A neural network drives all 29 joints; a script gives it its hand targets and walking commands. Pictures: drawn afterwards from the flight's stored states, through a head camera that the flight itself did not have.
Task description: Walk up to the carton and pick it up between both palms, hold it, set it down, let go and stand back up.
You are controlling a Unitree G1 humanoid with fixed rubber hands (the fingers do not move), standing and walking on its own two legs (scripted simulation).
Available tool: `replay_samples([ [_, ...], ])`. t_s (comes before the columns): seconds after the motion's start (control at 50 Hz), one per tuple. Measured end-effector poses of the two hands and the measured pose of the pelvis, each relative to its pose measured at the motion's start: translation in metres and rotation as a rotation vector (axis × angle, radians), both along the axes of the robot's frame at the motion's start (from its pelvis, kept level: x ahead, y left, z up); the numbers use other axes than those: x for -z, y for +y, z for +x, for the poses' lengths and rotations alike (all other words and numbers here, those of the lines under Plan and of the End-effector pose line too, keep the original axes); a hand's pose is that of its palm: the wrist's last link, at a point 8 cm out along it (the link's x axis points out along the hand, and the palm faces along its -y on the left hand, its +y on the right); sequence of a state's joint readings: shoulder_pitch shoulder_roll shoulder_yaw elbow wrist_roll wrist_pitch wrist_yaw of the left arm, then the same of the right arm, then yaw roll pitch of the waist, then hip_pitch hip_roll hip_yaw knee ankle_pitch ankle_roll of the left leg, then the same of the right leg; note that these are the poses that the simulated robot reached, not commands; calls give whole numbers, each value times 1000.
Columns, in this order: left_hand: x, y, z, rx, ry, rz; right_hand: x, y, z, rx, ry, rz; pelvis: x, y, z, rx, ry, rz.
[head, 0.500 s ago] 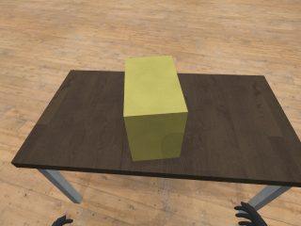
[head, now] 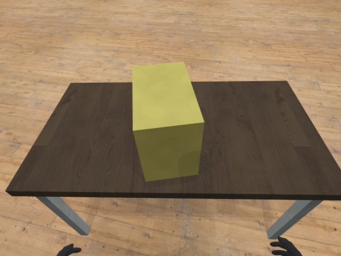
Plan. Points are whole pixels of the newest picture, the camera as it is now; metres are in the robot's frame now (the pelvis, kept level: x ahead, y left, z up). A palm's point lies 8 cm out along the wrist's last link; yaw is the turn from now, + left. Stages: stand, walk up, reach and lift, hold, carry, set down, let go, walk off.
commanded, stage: walk up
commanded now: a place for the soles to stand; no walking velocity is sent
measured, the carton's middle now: (165, 120) +0.55 +0.02 -0.02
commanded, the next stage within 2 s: reach and lift in 1.18 s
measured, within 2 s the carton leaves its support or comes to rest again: neither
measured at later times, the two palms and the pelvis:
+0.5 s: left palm out of the picture +0.11 +0.27 -0.07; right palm out of the picture +0.09 -0.28 -0.10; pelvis +0.00 +0.00 +0.00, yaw -1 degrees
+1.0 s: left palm out of the picture +0.14 +0.27 -0.07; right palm out of the picture +0.08 -0.27 -0.10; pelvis +0.00 +0.01 +0.00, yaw -3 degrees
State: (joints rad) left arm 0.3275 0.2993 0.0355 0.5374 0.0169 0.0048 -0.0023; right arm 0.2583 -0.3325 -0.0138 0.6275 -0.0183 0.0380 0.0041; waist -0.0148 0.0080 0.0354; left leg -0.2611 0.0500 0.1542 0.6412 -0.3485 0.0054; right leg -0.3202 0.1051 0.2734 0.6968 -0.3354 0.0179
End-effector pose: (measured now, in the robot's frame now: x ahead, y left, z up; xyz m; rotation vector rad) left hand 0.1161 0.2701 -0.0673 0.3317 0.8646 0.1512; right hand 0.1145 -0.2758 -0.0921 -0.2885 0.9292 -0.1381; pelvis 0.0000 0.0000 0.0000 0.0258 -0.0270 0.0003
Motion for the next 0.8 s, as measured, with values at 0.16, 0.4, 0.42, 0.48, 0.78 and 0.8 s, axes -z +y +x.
replay_samples([
  [0.16,1,0,-2,7,3,2,2,-2,-9,11,10,-4,1,1,-2,8,-4,0],
  [0.4,1,3,0,20,4,8,3,-1,-19,21,19,-9,2,4,-3,18,-6,2],
  [0.42,2,3,0,20,3,9,4,-2,-20,22,21,-10,2,3,-3,18,-8,1],
  [0.48,2,1,-1,16,1,8,6,-5,-20,25,27,-9,4,1,-3,16,-15,-5],
  [0.78,8,4,1,36,42,12,4,0,-27,44,28,-10,3,6,0,48,-17,-9],
  [0.8,8,2,3,38,39,6,5,-1,-28,48,32,-8,3,6,0,46,-16,-13],
])
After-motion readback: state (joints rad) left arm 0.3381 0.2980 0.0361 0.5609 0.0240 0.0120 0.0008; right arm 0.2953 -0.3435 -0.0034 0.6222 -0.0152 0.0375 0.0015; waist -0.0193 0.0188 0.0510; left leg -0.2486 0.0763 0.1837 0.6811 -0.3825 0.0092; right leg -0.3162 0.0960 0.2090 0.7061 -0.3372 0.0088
